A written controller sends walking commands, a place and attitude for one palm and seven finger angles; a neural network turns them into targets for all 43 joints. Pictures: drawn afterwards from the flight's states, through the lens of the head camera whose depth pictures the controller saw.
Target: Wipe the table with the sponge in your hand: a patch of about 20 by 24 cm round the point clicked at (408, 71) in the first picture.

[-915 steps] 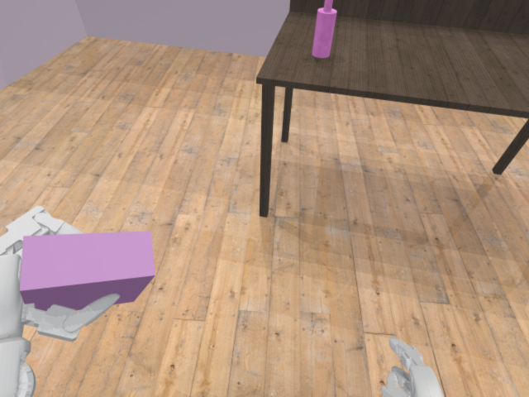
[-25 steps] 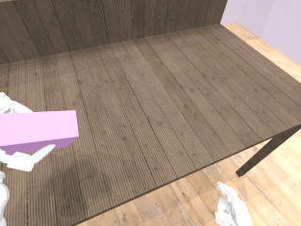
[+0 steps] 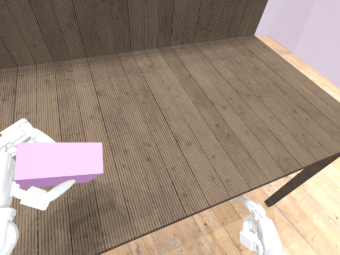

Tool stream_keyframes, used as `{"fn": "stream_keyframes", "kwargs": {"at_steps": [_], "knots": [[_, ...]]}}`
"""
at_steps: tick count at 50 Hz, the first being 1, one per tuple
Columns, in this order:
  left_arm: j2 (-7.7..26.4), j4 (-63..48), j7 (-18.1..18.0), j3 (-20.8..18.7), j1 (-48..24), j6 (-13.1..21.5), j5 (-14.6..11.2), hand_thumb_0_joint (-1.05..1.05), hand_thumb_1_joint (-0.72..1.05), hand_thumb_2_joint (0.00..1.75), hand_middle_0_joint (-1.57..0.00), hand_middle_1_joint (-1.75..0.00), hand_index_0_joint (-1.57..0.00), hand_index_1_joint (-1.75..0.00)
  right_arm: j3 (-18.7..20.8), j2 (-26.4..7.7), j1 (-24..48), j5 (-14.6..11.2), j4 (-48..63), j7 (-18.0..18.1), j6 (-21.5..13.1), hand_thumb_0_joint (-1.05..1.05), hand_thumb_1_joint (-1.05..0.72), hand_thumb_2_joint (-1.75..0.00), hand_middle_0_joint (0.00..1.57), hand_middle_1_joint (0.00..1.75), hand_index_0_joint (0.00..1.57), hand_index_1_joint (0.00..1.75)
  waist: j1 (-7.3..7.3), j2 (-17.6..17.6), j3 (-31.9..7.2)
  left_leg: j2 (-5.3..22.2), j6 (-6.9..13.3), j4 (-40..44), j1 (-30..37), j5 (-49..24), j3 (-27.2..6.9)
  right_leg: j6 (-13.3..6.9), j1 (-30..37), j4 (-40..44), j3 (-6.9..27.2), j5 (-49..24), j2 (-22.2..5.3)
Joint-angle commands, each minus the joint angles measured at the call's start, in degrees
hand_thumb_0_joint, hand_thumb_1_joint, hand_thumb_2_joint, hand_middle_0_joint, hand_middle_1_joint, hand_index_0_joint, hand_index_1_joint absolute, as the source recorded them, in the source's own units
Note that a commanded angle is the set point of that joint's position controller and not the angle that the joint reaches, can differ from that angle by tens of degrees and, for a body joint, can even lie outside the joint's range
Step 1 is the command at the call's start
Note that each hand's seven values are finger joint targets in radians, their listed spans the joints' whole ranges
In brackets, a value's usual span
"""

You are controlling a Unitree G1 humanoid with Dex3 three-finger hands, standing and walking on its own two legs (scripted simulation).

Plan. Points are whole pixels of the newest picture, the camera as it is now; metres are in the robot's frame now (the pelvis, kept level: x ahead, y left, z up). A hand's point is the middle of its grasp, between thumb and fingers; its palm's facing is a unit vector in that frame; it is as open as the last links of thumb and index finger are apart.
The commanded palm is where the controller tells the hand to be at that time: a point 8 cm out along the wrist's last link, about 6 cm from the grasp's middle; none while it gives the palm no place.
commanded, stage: look again from close up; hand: left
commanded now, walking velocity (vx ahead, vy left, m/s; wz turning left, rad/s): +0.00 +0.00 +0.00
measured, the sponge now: (71, 165) +0.23 +0.21 +0.13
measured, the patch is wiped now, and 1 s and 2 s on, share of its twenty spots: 0.00 0.00 0.00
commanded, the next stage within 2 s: shuffle to correct the standing spot in 0.30 s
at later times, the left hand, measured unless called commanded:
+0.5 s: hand (40, 168) +0.21 +0.25 +0.15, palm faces +0.37 -0.85 -0.37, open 9.4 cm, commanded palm +0.15 +0.28 +0.18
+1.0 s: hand (86, 174) +0.21 +0.17 +0.16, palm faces +0.34 -0.86 -0.38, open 9.4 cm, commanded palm +0.15 +0.21 +0.18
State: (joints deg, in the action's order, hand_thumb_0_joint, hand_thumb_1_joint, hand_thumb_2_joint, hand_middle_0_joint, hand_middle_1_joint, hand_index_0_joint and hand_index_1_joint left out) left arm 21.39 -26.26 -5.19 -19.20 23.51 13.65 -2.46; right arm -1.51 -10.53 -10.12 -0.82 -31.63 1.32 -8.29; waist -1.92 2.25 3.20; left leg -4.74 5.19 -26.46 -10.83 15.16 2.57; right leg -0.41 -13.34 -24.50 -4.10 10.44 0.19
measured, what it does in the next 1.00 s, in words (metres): shifts its weight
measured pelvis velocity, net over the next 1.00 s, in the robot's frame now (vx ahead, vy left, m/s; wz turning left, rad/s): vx -0.02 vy -0.07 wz -0.03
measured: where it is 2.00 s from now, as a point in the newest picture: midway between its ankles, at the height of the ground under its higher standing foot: outside the picture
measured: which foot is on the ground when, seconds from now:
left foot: down 0.00-1.00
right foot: down 0.00-1.00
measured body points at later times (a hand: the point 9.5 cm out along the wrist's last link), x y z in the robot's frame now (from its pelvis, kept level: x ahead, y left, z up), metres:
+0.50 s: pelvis -0.01 +0.00 +0.00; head +0.02 +0.02 +0.45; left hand +0.19 +0.29 +0.17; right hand +0.16 -0.22 -0.07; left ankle -0.01 +0.04 -0.74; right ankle +0.03 -0.12 -0.74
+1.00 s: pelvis -0.02 -0.07 +0.00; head +0.03 -0.05 +0.44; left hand +0.19 +0.22 +0.18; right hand +0.17 -0.29 -0.07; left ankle -0.01 +0.04 -0.74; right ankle +0.03 -0.12 -0.74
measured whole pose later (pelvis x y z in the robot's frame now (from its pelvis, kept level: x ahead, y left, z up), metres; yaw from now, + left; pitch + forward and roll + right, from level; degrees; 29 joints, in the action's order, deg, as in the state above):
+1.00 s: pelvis -0.02 -0.07 +0.00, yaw -1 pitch +0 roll +0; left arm 21.4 -29.6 -4.8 -21.3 24.6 10.9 -3.9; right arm -0.6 -10.7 -10.6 -0.5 -31.2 1.6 -8.3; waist -2.1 2.3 5.1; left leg 0.4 0.6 -29.5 -14.5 15.2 2.2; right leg -5.8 -16.2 -24.6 -4.9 9.1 5.2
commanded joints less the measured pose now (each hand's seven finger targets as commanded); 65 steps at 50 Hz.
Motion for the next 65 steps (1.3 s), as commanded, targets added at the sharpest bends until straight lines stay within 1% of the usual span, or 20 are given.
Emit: {"fn": "stream_keyframes", "kwargs": {"at_steps": [1, 10, 11, 16, 20, 21, 29, 35, 36, 40, 41, 50, 51, 54, 56, 59, 60, 61, 64, 65], "knots": [[7.65, -10.86, -0.94, -6.07, -4.94, 2.67, -1.03, 0.0, 0.1, 1.3, -1.2, -1.6, -1.2, -1.6, 2.79, -7.71, 2.21, -0.15, 8.49, 0.9, -1.92, 0.0, -0.9, -0.9, 0.2, 0.3, 0.2, 0.3, 0.55, -6.65, -7.49, 11.26, -8.0, 8.23, -4.97, -13.91, -9.91, -1.14, 8.86, -0.28, 4.47, -6.99, -4.13], [9.3, -15.25, -1.75, -6.83, -5.86, 2.52, 0.0, 0.0, 0.1, 1.3, -1.2, -1.6, -1.2, -1.6, 2.94, -8.09, 3.11, -0.24, 8.54, 0.77, -2.85, 0.0, -0.9, -0.9, 0.2, 0.3, 0.2, 0.3, 0.33, -7.84, -9.19, 11.03, -8.36, 8.57, -3.64, -12.05, -9.95, -1.25, 10.48, -0.28, 5.14, -7.14, -3.7], [7.01, -13.8, -1.41, -4.71, -5.47, 2.64, -0.19, 0.0, 0.1, 1.3, -1.2, -1.6, -1.2, -1.6, 2.69, -7.93, 2.18, 0.16, 8.43, 0.76, -2.5, 0.0, -0.9, -0.9, 0.2, 0.3, 0.2, 0.3, 0.42, -7.34, -8.34, 11.14, -8.44, 9.32, -4.41, -10.81, -10.63, -1.27, 10.1, 0.18, 4.4, -5.87, -3.74], [6.86, -10.93, -1.35, -5.22, -4.92, 2.39, 0.02, 0.0, 0.1, 1.3, -1.2, -1.6, -1.2, -1.6, 2.77, -7.96, 1.84, 0.04, 8.26, 0.9, -2.09, 0.0, -0.9, -0.9, 0.2, 0.3, 0.2, 0.3, 0.47, -6.72, -6.64, 11.25, -8.11, 10.88, -6.9, -5.49, -10.81, -1.03, 10.1, 0.58, 4.23, -3.21, -3.52], [9.08, -11.96, -1.59, -7.43, -4.49, 2.33, 0.3, 0.0, 0.1, 1.3, -1.2, -1.6, -1.2, -1.6, 3.12, -8.1, 2.58, -0.38, 8.42, 0.93, -2.36, 0.0, -0.9, -0.9, 0.2, 0.3, 0.2, 0.3, 0.37, -5.26, -7.21, 11.06, -7.98, 10.03, -6.01, -6.54, -9.85, -1.06, 10.42, 0.75, 4.9, -4.9, -3.51], [6.86, -10.8, -1.16, -5.39, -4.38, 2.44, -0.17, 0.0, 0.1, 1.3, -1.2, -1.6, -1.2, -1.6, 2.66, -7.85, 1.93, 0.06, 8.29, 1.0, -2.11, 0.0, -0.9, -0.9, 0.2, 0.3, 0.2, 0.3, 0.55, -4.42, -6.98, 10.88, -8.15, 10.92, -6.87, -6.2, -10.8, -0.91, 10.51, 1.17, 4.07, -4.09, -3.16], [8.86, -14.55, -1.06, -6.85, -5.53, 2.48, -0.69, 0.0, 0.1, 1.3, -1.2, -1.6, -1.2, -1.6, 3.9, -7.95, 2.05, -0.03, 8.57, 0.76, -2.36, 0.0, -0.9, -0.9, 0.2, 0.3, 0.2, 0.3, 0.46, -7.24, -8.56, 13.51, -9.77, 8.52, -2.29, -20.22, -10.42, -0.88, 9.62, -0.68, 4.12, -7.98, -2.75], [9.82, -15.5, -0.86, -8.78, -2.96, 2.15, -1.02, 0.0, 0.1, 1.3, -1.2, -1.6, -1.2, -1.6, 3.89, -7.51, 3.57, -0.49, 8.97, 0.01, -2.25, 0.0, -0.9, -0.9, 0.2, 0.3, 0.2, 0.3, 0.45, -8.54, -8.6, 14.83, -8.57, 7.95, -2.51, -18.0, -8.96, -0.94, 7.82, -2.27, 4.06, -5.79, -2.2], [7.69, -14.07, -0.45, -6.83, -2.54, 2.11, -1.5, 0.0, 0.1, 1.3, -1.2, -1.6, -1.2, -1.6, 3.56, -7.33, 2.89, -0.02, 8.92, 0.07, -1.73, 0.0, -0.9, -0.9, 0.2, 0.3, 0.2, 0.3, 0.56, -7.82, -8.26, 15.04, -7.78, 8.33, -4.59, -16.11, -9.94, -0.77, 8.89, -1.29, 3.65, -5.0, -2.23], [9.81, -14.54, -0.73, -9.4, -1.83, 1.63, -1.57, 0.0, 0.1, 1.3, -1.2, -1.6, -1.2, -1.6, 3.91, -7.57, 3.8, -0.54, 9.18, 0.19, -2.23, 0.0, -0.9, -0.9, 0.2, 0.3, 0.2, 0.3, 0.54, -5.88, -8.31, 14.61, -6.2, 6.68, -5.62, -8.86, -8.4, -1.11, 8.25, -0.87, 6.01, -7.27, -3.01], [7.37, -13.55, -0.26, -6.91, -1.92, 1.54, -2.07, 0.0, 0.1, 1.3, -1.2, -1.6, -1.2, -1.6, 3.64, -7.39, 3.04, -0.18, 9.23, 0.34, -1.99, 0.0, -0.9, -0.9, 0.2, 0.3, 0.2, 0.3, 0.82, -5.17, -7.9, 14.29, -5.29, 6.62, -6.81, -5.97, -8.76, -1.05, 8.28, 0.16, 6.25, -6.43, -3.24], [11.48, -18.21, -0.91, -10.38, -2.25, 1.57, -2.44, 0.0, 0.1, 1.3, -1.2, -1.6, -1.2, -1.6, 4.15, -7.39, 3.54, -0.23, 8.77, 1.04, -3.85, 0.0, -0.9, -0.9, 0.2, 0.3, 0.2, 0.3, 0.67, -5.51, -9.27, 11.93, -4.02, -0.79, -3.96, -5.71, -5.94, -0.69, 2.87, 3.61, 12.04, -12.3, -6.51], [9.17, -16.9, -0.55, -8.33, -1.63, 1.82, -2.86, 0.0, 0.1, 1.3, -1.2, -1.6, -1.2, -1.6, 3.82, -7.2, 2.26, 0.31, 8.62, 1.0, -3.4, 0.0, -0.9, -0.9, 0.2, 0.3, 0.2, 0.3, 0.84, -3.42, -10.18, 11.25, -3.81, -1.77, -5.05, -5.02, -5.56, -0.32, 3.73, 4.36, 11.43, -10.76, -7.2], [11.93, -17.14, -0.87, -11.51, -0.01, 2.57, -2.67, 0.0, 0.1, 1.3, -1.2, -1.6, -1.2, -1.6, 4.91, -7.53, 0.66, 0.09, 8.1, 1.17, -3.3, 0.0, -0.9, -0.9, 0.2, 0.3, 0.2, 0.3, 0.85, 1.67, -11.16, 7.88, -4.28, -9.97, -4.15, 1.1, -2.81, 0.04, 0.34, 9.1, 15.01, -9.27, -11.71], [10.15, -15.72, -1.42, -10.26, 3.02, 2.3, -2.92, 0.0, 0.1, 1.3, -1.2, -1.6, -1.2, -1.6, 4.49, -6.63, 0.69, -0.01, 7.24, 0.93, -2.22, 0.0, -0.9, -0.9, 0.2, 0.3, 0.2, 0.3, 1.27, 4.3, -12.63, 6.28, -4.3, -15.59, -3.69, 4.16, -2.2, -1.22, -1.77, 13.0, 16.49, -2.87, -14.63], [12.01, -16.87, -1.55, -12.65, 5.19, 2.47, -2.87, 0.0, 0.1, 1.3, -1.2, -1.6, -1.2, -1.6, 4.82, -6.74, 2.08, -0.05, 7.45, 1.48, -2.34, 0.0, -0.9, -0.9, 0.2, 0.3, 0.2, 0.3, -0.23, 3.5, -12.55, 5.58, -4.71, -24.35, -11.4, 10.87, -3.44, -2.21, 2.4, 13.72, 18.58, -4.28, -16.77], [11.83, -15.91, -2.4, -12.67, 7.26, 1.74, -2.78, 0.0, 0.1, 1.3, -1.2, -1.6, -1.2, -1.6, 3.73, -6.59, 4.02, -0.53, 7.14, 1.27, -2.09, 0.0, -0.9, -0.9, 0.2, 0.3, 0.2, 0.3, 0.11, 0.22, -12.97, 6.63, -4.46, -20.76, -11.88, 10.96, -4.82, -2.68, 3.33, 13.19, 21.44, -3.46, -17.76], [10.31, -16.17, -2.55, -10.97, 8.12, 1.79, -2.56, 0.0, 0.1, 1.3, -1.2, -1.6, -1.2, -1.6, 2.99, -5.84, 2.78, 0.03, 7.08, 1.27, -1.43, 0.0, -0.9, -0.9, 0.2, 0.3, 0.2, 0.3, 0.32, -0.68, -14.7, 6.35, -4.17, -17.76, -12.6, 10.05, -3.36, -1.28, 7.71, 12.6, 18.7, -3.18, -16.66], [12.0, -17.94, -4.18, -11.91, 6.09, 1.94, -1.71, 0.0, 0.1, 1.3, -1.2, -1.6, -1.2, -1.6, 3.06, -6.65, 1.46, 0.16, 6.18, 1.92, -1.74, 0.0, -0.9, -0.9, 0.2, 0.3, 0.2, 0.3, 0.4, -2.17, -16.52, 4.99, -3.61, -8.8, -9.89, 8.54, -1.49, 2.48, 12.85, 13.23, 18.15, -3.27, -14.69], [12.14, -18.8, -4.85, -11.48, 5.19, 1.64, -1.53, 0.0, 0.1, 1.3, -1.2, -1.6, -1.2, -1.6, 2.58, -6.97, 2.94, -0.23, 5.72, 1.87, -1.69, 0.0, -0.9, -0.9, 0.2, 0.3, 0.2, 0.3, 1.05, -2.49, -15.87, 5.87, -3.19, -1.89, -6.7, 6.26, -1.69, 1.42, 11.62, 13.04, 18.34, -2.24, -14.68]]}}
